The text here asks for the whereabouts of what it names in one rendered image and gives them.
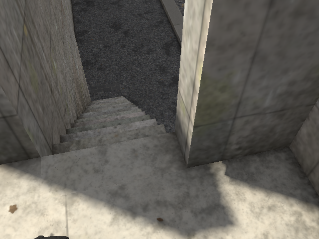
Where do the stairs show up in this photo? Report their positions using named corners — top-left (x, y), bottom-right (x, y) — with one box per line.
top-left (52, 96), bottom-right (166, 155)

